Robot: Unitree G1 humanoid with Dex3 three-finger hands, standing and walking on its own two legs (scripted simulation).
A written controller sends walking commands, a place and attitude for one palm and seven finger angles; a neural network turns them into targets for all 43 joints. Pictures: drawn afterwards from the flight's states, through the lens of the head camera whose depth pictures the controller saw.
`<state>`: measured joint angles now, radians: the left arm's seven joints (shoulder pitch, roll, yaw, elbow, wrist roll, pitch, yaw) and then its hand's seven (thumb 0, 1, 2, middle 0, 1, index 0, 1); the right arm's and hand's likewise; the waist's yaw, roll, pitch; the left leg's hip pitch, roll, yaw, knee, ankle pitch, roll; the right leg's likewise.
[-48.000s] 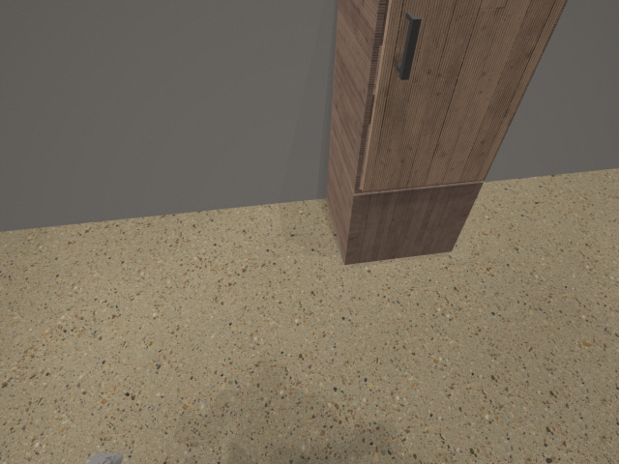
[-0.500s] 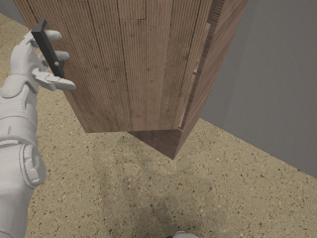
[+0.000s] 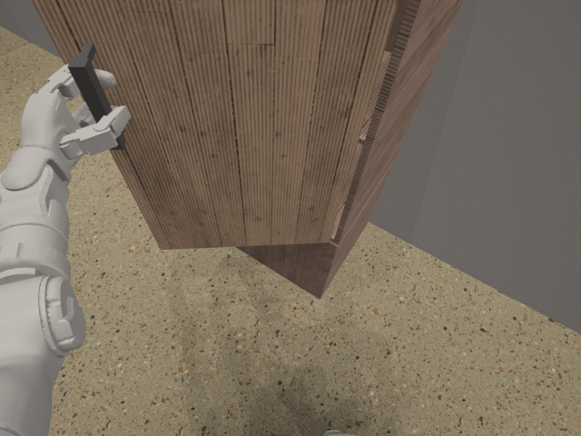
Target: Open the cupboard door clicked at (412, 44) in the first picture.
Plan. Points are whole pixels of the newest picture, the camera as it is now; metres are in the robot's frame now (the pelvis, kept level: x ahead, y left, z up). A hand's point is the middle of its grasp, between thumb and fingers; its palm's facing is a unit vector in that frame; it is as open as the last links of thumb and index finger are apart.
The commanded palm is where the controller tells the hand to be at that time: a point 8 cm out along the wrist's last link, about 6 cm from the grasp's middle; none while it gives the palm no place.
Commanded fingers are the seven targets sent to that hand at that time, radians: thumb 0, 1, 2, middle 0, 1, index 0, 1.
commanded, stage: close the thumb around the handle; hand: left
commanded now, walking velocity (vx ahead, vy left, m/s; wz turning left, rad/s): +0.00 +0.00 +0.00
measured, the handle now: (103, 99) +0.54 +0.23 +0.14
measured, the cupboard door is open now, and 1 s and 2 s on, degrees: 37 65 77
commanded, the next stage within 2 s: pull the door open along its arc in 0.16 s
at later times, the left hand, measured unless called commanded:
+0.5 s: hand (111, 131) +0.48 +0.21 +0.14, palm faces -0.03 -1.00 +0.01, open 5.7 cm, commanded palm +0.43 +0.26 +0.14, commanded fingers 0.00 0.90 0.90 -0.40 -1.35 -0.40 -1.35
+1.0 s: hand (149, 234) +0.32 +0.14 +0.15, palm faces +0.29 -0.95 +0.08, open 6.1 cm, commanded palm +0.26 +0.21 +0.14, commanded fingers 0.00 0.90 0.90 -0.40 -1.35 -0.40 -1.35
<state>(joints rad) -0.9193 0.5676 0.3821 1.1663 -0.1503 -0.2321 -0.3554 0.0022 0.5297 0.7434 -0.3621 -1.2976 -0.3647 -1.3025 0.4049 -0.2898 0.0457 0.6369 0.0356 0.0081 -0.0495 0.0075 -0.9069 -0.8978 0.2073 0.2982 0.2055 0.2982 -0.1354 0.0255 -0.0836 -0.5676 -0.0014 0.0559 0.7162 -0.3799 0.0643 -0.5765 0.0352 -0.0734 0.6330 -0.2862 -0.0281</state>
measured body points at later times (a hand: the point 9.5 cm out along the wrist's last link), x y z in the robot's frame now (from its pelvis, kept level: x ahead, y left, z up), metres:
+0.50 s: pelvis +0.00 +0.00 +0.00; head +0.07 +0.01 +0.45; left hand +0.47 +0.26 +0.15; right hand +0.01 -0.27 -0.11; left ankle -0.02 +0.07 -0.72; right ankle +0.01 -0.11 -0.72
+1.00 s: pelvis +0.01 -0.02 +0.02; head -0.01 -0.04 +0.46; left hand +0.30 +0.19 +0.14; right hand +0.22 -0.23 -0.05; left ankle -0.02 +0.07 -0.72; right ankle +0.01 -0.11 -0.72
